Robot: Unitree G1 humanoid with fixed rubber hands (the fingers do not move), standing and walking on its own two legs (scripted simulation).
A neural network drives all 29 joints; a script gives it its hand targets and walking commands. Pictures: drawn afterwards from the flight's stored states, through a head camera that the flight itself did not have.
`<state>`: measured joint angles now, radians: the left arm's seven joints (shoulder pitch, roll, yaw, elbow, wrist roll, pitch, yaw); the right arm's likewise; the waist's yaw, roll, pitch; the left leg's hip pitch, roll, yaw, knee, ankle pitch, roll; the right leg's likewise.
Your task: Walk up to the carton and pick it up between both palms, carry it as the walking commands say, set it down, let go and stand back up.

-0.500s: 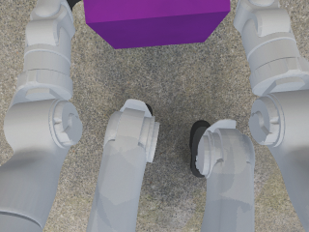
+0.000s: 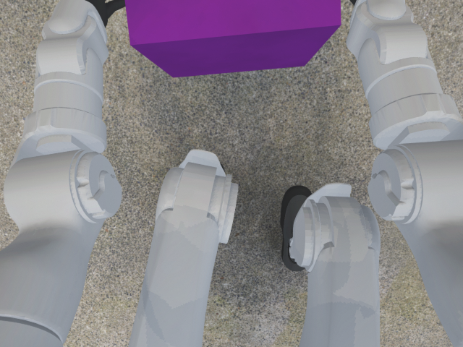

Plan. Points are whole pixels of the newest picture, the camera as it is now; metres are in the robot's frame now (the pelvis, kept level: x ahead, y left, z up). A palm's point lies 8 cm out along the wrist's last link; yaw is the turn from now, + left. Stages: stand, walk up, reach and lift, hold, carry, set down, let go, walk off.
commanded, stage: set down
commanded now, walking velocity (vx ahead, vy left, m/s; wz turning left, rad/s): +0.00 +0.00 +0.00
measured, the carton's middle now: out of the picture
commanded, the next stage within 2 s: none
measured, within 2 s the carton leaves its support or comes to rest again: rests again in 0.58 s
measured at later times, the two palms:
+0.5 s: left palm (91, 7) +0.48 +0.31 -0.17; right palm out of the picture +0.56 -0.04 -0.17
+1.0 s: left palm out of the picture +0.49 +0.33 -0.17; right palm out of the picture +0.57 -0.05 -0.18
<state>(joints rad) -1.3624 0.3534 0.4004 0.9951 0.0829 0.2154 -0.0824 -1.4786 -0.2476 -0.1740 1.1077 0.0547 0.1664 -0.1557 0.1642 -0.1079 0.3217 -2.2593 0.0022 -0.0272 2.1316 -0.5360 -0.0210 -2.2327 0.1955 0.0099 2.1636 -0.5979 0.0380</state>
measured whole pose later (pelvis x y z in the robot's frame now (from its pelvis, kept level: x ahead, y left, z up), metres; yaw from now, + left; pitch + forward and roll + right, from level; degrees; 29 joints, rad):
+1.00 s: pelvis +0.00 +0.01 -0.01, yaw +1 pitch +37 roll +0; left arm -1.42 0.46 0.31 1.24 -0.12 0.00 -0.01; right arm -1.48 -0.33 -0.02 1.10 0.14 0.10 -0.13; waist 0.14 -0.03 0.36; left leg -2.27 0.00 0.01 2.16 -0.54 0.01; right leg -2.23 0.13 0.02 2.20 -0.63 0.04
